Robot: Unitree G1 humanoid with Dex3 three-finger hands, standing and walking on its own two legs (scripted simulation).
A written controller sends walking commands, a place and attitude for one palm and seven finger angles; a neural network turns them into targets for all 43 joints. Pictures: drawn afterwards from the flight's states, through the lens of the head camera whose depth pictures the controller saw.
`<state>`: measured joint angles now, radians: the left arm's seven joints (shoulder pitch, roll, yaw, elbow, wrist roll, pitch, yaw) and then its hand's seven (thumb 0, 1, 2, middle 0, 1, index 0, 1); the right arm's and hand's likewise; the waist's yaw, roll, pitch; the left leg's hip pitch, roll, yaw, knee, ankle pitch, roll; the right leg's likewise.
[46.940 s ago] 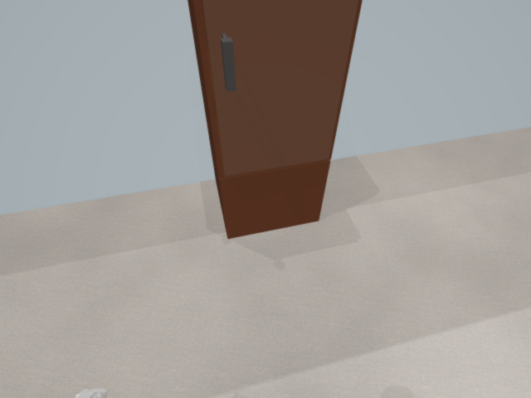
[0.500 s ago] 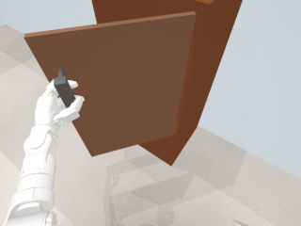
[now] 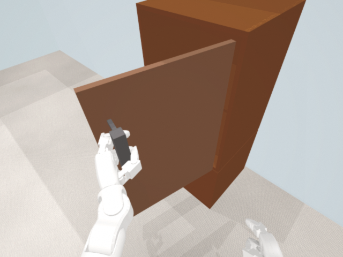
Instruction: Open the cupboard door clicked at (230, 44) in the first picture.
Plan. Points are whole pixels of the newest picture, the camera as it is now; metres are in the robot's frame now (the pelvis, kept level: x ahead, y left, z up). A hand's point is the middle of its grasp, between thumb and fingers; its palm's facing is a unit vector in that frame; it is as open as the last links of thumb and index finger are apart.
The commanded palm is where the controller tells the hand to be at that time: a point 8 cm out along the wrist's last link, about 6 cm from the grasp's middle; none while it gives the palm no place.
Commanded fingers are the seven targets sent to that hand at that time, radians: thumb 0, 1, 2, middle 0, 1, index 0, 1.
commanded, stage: pull the door open along its arc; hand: left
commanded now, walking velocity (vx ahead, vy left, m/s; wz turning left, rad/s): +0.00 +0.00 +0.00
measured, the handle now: (119, 146) +0.34 +0.15 +0.10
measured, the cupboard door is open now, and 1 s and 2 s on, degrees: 76 82 84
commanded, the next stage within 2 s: open thumb and fingers to let go in 0.08 s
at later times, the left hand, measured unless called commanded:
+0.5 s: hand (144, 170) +0.27 +0.08 +0.11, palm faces +0.37 -0.93 +0.01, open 8.6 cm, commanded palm +0.23 +0.12 +0.10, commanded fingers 0.00 -0.29 0.39 -0.31 -1.22 -0.31 -1.22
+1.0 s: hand (144, 169) +0.27 +0.08 +0.11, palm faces +0.32 -0.95 +0.00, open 14.8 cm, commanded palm +0.23 +0.12 +0.10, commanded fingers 0.00 -0.50 0.30 -0.15 -0.30 -0.15 -0.30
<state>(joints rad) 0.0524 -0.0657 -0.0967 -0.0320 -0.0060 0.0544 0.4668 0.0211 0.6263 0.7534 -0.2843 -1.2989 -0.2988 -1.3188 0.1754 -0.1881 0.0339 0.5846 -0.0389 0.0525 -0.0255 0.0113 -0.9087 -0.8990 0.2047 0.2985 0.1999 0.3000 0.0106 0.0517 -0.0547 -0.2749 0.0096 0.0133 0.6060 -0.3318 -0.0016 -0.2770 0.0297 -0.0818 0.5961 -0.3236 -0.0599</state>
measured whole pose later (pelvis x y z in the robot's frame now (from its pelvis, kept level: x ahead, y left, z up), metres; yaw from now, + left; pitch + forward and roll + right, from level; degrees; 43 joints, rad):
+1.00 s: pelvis -0.02 +0.02 +0.00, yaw +0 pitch -2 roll -1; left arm 0.01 -0.09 -0.27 -0.03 0.05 0.09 0.56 -0.01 -0.49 0.30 -0.31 -0.75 -0.31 -0.76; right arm 0.14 -0.17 0.03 0.61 -0.04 0.10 0.00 0.01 -0.91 -0.90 0.20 0.30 0.20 0.30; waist 0.02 0.04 -0.02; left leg -0.28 -0.01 0.01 0.64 -0.32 0.02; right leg -0.27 0.01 -0.08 0.61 -0.31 -0.04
